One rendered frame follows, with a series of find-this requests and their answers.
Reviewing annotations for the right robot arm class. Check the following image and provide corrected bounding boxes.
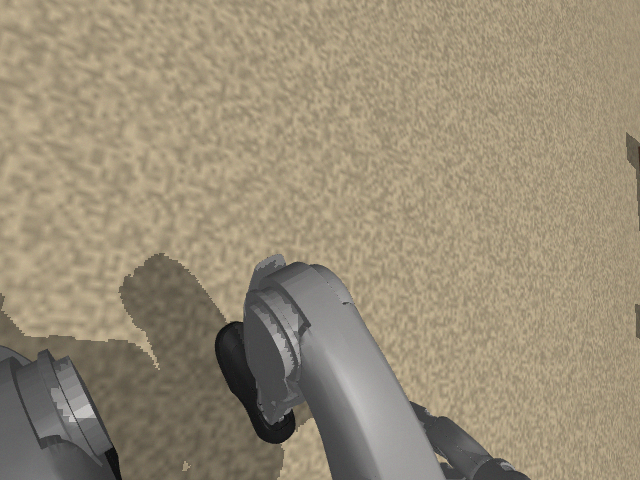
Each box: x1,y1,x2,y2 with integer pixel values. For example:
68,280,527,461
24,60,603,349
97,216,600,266
473,458,531,480

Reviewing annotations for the right robot foot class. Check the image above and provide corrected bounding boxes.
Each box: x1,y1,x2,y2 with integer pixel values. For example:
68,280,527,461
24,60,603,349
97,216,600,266
215,321,295,444

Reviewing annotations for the right robot hand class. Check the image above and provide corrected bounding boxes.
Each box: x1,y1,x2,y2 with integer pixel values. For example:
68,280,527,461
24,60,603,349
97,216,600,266
409,401,494,480

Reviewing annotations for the left robot foot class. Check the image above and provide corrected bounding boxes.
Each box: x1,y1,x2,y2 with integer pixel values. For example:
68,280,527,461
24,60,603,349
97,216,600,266
104,441,122,480

